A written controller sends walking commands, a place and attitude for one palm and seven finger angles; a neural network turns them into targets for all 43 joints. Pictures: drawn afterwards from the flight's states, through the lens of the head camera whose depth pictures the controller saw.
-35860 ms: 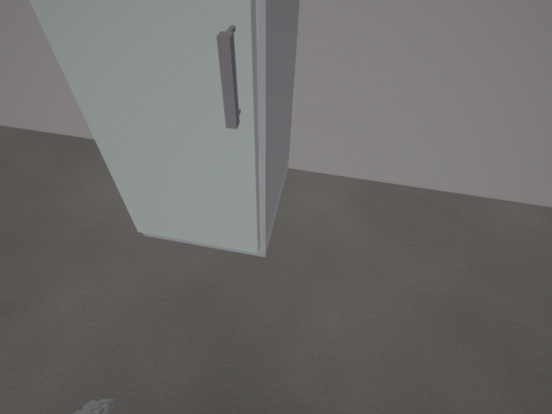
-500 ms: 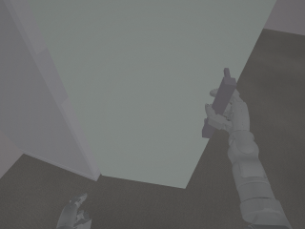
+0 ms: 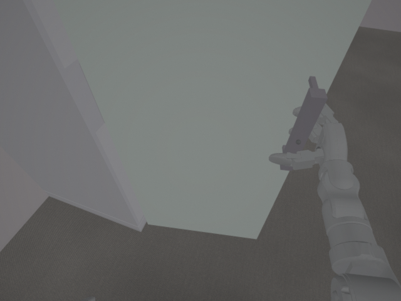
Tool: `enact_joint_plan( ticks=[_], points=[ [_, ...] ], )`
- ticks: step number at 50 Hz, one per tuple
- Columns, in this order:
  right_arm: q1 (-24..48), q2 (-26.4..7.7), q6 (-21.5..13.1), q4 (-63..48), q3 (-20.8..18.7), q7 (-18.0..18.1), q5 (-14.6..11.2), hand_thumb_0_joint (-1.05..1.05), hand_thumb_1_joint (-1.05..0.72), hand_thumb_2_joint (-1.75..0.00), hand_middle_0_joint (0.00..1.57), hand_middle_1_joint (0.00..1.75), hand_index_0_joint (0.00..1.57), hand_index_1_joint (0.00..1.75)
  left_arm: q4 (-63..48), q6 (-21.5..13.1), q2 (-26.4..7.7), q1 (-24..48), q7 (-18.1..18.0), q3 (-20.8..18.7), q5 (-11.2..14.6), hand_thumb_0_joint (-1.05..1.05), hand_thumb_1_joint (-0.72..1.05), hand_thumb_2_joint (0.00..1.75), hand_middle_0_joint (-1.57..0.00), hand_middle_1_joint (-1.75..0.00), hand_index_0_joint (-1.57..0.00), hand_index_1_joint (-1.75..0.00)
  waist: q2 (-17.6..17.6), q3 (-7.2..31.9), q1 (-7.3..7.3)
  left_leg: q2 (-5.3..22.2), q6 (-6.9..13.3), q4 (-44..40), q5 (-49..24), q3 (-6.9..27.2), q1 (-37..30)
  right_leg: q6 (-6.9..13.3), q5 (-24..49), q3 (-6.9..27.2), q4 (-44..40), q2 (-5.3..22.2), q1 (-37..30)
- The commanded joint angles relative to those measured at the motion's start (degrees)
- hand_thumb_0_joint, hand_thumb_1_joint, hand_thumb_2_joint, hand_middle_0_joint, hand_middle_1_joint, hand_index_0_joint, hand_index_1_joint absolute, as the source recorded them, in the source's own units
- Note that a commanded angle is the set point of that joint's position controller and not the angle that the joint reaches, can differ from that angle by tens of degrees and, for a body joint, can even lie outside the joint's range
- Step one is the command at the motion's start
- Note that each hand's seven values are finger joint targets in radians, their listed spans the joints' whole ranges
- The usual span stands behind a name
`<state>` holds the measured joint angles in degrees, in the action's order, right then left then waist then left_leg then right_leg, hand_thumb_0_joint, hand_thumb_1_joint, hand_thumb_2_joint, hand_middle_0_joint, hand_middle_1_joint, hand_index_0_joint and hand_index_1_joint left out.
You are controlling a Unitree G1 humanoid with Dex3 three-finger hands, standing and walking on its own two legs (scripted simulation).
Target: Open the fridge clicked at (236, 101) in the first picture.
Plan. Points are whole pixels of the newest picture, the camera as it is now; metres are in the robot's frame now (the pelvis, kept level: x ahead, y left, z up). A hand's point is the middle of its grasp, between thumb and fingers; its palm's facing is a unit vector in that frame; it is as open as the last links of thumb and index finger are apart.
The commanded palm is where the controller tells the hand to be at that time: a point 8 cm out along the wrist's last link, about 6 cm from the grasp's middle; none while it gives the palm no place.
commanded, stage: loosen the grip on the handle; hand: right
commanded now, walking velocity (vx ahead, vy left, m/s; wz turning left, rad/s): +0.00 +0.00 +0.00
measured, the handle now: (297, 127) +0.48 -0.15 +0.10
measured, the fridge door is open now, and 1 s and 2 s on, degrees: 78 76 76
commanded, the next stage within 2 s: slip the hand off the handle in 0.22 s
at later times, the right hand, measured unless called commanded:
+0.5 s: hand (306, 139) +0.44 -0.16 +0.10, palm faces +0.03 +0.99 -0.13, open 14.4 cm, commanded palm +0.40 -0.22 +0.10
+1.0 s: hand (338, 149) +0.41 -0.22 +0.10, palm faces +0.04 +0.99 -0.13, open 14.7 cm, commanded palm +0.38 -0.26 +0.10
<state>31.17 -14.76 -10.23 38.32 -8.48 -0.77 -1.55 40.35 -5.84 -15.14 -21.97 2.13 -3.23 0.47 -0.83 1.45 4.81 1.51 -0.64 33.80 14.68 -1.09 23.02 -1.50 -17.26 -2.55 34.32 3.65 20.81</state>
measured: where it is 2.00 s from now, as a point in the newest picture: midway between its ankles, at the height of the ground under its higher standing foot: outside the picture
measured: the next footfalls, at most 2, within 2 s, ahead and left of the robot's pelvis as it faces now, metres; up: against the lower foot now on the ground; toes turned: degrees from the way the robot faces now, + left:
none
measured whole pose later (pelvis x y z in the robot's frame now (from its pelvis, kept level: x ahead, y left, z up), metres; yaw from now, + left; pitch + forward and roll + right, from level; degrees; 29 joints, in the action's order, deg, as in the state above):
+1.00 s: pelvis +0.00 -0.01 -0.01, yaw -1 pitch +6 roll +1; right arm 31.0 -21.4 -13.7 41.8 -14.1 -10.5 -6.0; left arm 39.8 -5.4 -14.6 -18.3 -0.7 -1.2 1.5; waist 0.2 2.2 3.5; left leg 2.4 -1.7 37.6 16.7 -1.7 26.8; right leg -0.7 -20.0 -1.5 39.9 2.8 25.9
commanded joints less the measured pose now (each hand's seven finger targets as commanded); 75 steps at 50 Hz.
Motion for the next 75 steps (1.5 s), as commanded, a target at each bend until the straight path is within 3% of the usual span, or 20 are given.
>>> enact_joint_plan(
  ticks=[1, 2, 8, 10, 15, 16, 19, 24, 29, 33, 35, 40, 42, 44, 46, 48, 53, 58, 68, 75],
  points=[
    [24.4, -7.5, -3.0, -11.4, -0.5, -0.2, -1.4, 0.00, 0.55, -0.20, 0.33, 1.25, 0.33, 1.25, -6.4, -2.9, -7.7, 1.8, -0.7, -2.5, 0.8, 0.00, 0.90, 0.90, -0.20, -0.30, -0.20, -0.30, -2.6, 13.7, -0.07, -2.3, 1.0, -6.9, -2.8, 1.2, -7.3, 3.3, 3.5, -0.8, -4.1, -4.5, -1.1],
    [30.2, -13.6, -3.6, -8.9, -4.7, 0.6, -1.1, 0.00, 0.55, -0.20, 0.32, 1.23, 0.32, 1.23, -4.9, -2.7, -8.4, 0.9, -1.5, -2.4, 0.6, 0.00, 0.90, 0.90, -0.20, -0.30, -0.20, -0.30, -4.4, 12.4, 1.14, -2.5, 0.7, -6.8, -1.3, 1.3, -5.8, 3.5, 2.1, -0.3, -3.7, -4.5, -0.1],
    [31.3, -13.3, -8.7, -9.6, -4.2, 0.5, -0.9, 0.00, 0.55, -0.20, 0.25, 1.15, 0.25, 1.15, -3.8, -3.4, -7.6, 0.2, -1.5, -2.5, 0.1, 0.00, 0.90, 0.90, -0.20, -0.30, -0.20, -0.30, 1.6, 20.3, -0.05, -2.6, 1.0, -3.7, -7.7, 1.5, -9.2, 3.2, 6.4, -0.3, -2.6, -4.6, -1.8],
    [28.0, -10.6, -8.2, -6.1, -2.5, -0.1, -1.1, 0.00, 0.55, -0.20, 0.25, 1.15, 0.25, 1.15, -3.6, -3.4, -7.6, 0.2, -1.3, -2.4, 0.3, 0.00, 0.90, 0.90, -0.20, -0.30, -0.20, -0.30, 0.6, 18.6, 0.09, -2.7, 1.1, -3.3, -9.3, 0.9, -7.7, 3.0, 7.3, -0.3, -2.1, -4.5, -1.3],
    [27.4, -11.7, -6.7, -7.0, -4.2, -0.8, -2.2, 0.00, 0.55, -0.20, 0.25, 1.15, 0.25, 1.15, -3.8, -2.9, -7.7, 0.3, -1.7, -2.3, 0.4, 0.00, 0.90, 0.90, -0.20, -0.30, -0.20, -0.30, -1.2, 18.5, -0.05, -2.6, 0.8, -2.7, -11.9, 0.2, -8.3, 2.8, 9.6, -0.1, -2.1, -4.2, -0.9],
    [31.8, -12.0, -6.6, -2.9, -3.7, -0.6, -1.6, 0.00, 0.55, -0.20, 0.25, 1.15, 0.25, 1.15, -2.3, -2.8, -7.8, -0.2, -2.1, -1.9, 0.2, 0.00, 0.90, 0.90, -0.20, -0.30, -0.20, -0.30, -2.4, 15.1, 1.98, -2.6, 0.5, -2.6, -10.3, 0.0, -4.9, 2.8, 8.0, 0.1, -1.4, -4.1, 0.6],
    [28.0, -13.2, -7.7, -4.0, -5.8, -0.4, -1.1, 0.00, 0.55, -0.20, 0.25, 1.15, 0.25, 1.15, -3.1, -2.6, -7.6, -0.5, -1.8, -2.1, -0.1, 0.00, 0.90, 0.90, -0.20, -0.30, -0.20, -0.30, 0.7, 18.5, -0.46, -2.7, 1.1, -0.9, -13.1, -0.4, -6.1, 2.5, 11.9, 0.3, -1.0, -4.2, -1.0],
    [25.1, -13.5, -7.8, -8.1, -6.1, -1.0, -0.9, 0.00, 0.55, -0.20, 0.25, 1.15, 0.25, 1.15, -4.4, -2.1, -7.4, -0.3, -1.8, -2.1, -0.2, 0.00, 0.90, 0.90, -0.20, -0.30, -0.20, -0.30, 1.8, 22.4, -1.24, -2.8, 1.2, 1.0, -18.1, -0.8, -7.3, 2.1, 19.0, 0.7, 0.1, -3.6, -3.4],
    [24.4, -11.4, -7.0, -9.7, -3.6, -3.3, -1.9, 0.00, 0.55, -0.20, 0.25, 1.15, 0.25, 1.15, -5.2, -2.0, -7.3, 0.8, -2.1, -1.8, 0.6, 0.00, 0.90, 0.90, -0.20, -0.30, -0.20, -0.30, 2.6, 18.4, -0.63, -3.1, 1.2, 0.6, -15.2, -1.2, -4.8, 2.0, 16.8, 1.0, 0.1, -3.2, -3.2],
    [24.7, -14.3, -6.9, -10.0, -5.7, -4.5, -2.7, 0.00, 0.55, -0.20, 0.25, 1.15, 0.25, 1.15, -5.0, -2.0, -7.6, 1.2, -2.9, -1.6, 0.9, 0.00, 0.90, 0.90, -0.20, -0.30, -0.20, -0.30, 1.1, 17.8, -0.75, -3.1, 1.3, 0.2, -12.9, -1.3, -5.0, 2.0, 14.0, 1.5, -0.3, -3.3, -2.3],
    [26.1, -12.5, -7.1, -11.2, -3.8, -5.3, -3.1, 0.00, 0.55, -0.20, 0.25, 1.15, 0.25, 1.15, -5.1, -2.1, -7.4, 1.7, -3.0, -1.5, 1.0, 0.00, 0.90, 0.90, -0.20, -0.30, -0.20, -0.30, 2.9, 18.2, -0.20, -3.1, 1.3, 0.3, -12.5, -1.4, -4.1, 1.9, 14.0, 1.6, -0.1, -3.2, -3.2],
    [26.5, -16.9, -6.8, -8.4, -7.0, -6.7, -3.6, 0.00, 0.55, -0.20, 0.25, 1.15, 0.25, 1.15, -4.7, -1.9, -7.9, 1.7, -3.5, -1.1, 1.0, 0.00, 0.90, 0.90, -0.20, -0.30, -0.20, -0.30, 1.2, 17.3, -0.33, -2.9, 1.3, -0.1, -10.6, -1.2, -4.4, 2.1, 10.8, 1.8, -0.3, -3.5, -1.1],
    [25.8, -19.2, -7.4, -9.8, -8.5, -7.3, -3.7, 0.00, 0.55, -0.20, 0.25, 1.15, 0.25, 1.15, -5.3, -1.8, -8.0, 1.9, -3.7, -0.9, 1.0, 0.00, 0.90, 0.90, -0.20, -0.30, -0.20, -0.30, 3.7, 19.0, -1.32, -2.8, 1.6, 0.3, -11.6, -0.9, -5.9, 2.0, 12.0, 1.6, -0.3, -3.8, -1.4],
    [25.4, -17.7, -7.3, -8.9, -7.3, -8.2, -4.1, 0.00, 0.55, -0.20, 0.25, 1.15, 0.25, 1.15, -5.5, -1.8, -7.8, 2.1, -3.7, -0.8, 1.1, 0.00, 0.90, 0.90, -0.20, -0.30, -0.20, -0.30, 3.2, 18.1, -0.69, -2.7, 1.4, 0.2, -11.6, -1.0, -4.9, 2.0, 11.8, 1.6, 0.0, -3.6, -1.5],
    [23.4, -19.0, -7.3, -7.7, -8.5, -9.2, -4.7, 0.00, 0.55, -0.20, 0.25, 1.15, 0.25, 1.15, -5.8, -1.7, -8.1, 2.1, -3.8, -0.9, 1.3, 0.00, 0.90, 0.90, -0.20, -0.30, -0.20, -0.30, 2.1, 18.0, -1.15, -2.7, 1.5, 0.1, -10.7, -0.8, -5.5, 2.1, 10.3, 1.6, -0.1, -3.7, -0.3],
    [18.1, -16.5, -6.9, -8.0, -7.6, -10.4, -5.8, 0.00, 0.55, -0.20, 0.25, 1.15, 0.25, 1.15, -6.9, -1.8, -7.9, 2.7, -3.5, -0.9, 1.5, 0.00, 0.90, 0.90, -0.20, -0.30, -0.20, -0.30, 1.6, 18.0, -1.98, -2.7, 1.6, 0.4, -12.0, -0.9, -6.5, 2.2, 11.4, 1.4, 0.1, -3.8, -0.2],
    [16.2, -15.2, -6.5, -14.5, -6.3, -10.8, -6.5, 0.00, 0.55, -0.20, 0.25, 1.15, 0.25, 1.15, -8.3, -2.0, -8.0, 3.7, -3.4, -0.9, 1.8, 0.00, 0.90, 0.90, -0.20, -0.30, -0.20, -0.30, 2.0, 17.7, -1.80, -2.7, 1.4, 0.5, -9.9, -1.1, -5.5, 2.2, 9.7, 1.9, 0.1, -3.7, -0.6],
    [8.7, -16.9, -6.6, -22.1, -8.7, -9.9, -7.0, 0.00, 0.55, -0.20, 0.25, 1.15, 0.25, 1.15, -9.4, -2.6, -7.6, 5.6, -3.7, -0.7, 1.6, 0.00, 0.90, 0.90, -0.20, -0.30, -0.20, -0.30, 3.2, 18.4, -3.28, -2.6, 1.4, 1.1, -11.7, -0.9, -7.9, 2.2, 11.2, 1.8, 0.1, -3.7, -1.4],
    [-1.7, -14.7, -4.2, -30.8, -7.9, -10.4, -8.4, 0.00, 0.55, -0.20, 0.25, 1.15, 0.25, 1.15, -10.2, -4.7, -7.2, 10.0, -4.9, 0.2, 1.7, 0.00, 0.90, 0.90, -0.20, -0.30, -0.20, -0.30, 2.5, 13.6, -3.67, -2.3, 1.2, 0.2, -9.7, -1.0, -7.8, 2.0, 8.9, 1.8, -0.6, -3.6, -1.7],
    [-3.4, -13.4, -2.5, -32.8, -6.7, -11.6, -9.2, 0.00, 0.55, -0.20, 0.25, 1.15, 0.25, 1.15, -10.6, -5.8, -7.1, 12.6, -5.9, 1.1, 1.8, 0.00, 0.90, 0.90, -0.20, -0.30, -0.20, -0.30, 0.8, 10.2, -3.46, -1.9, 1.0, -1.1, -4.1, -0.8, -5.9, 1.9, 4.4, 2.2, -1.0, -3.7, -0.9]
  ],
)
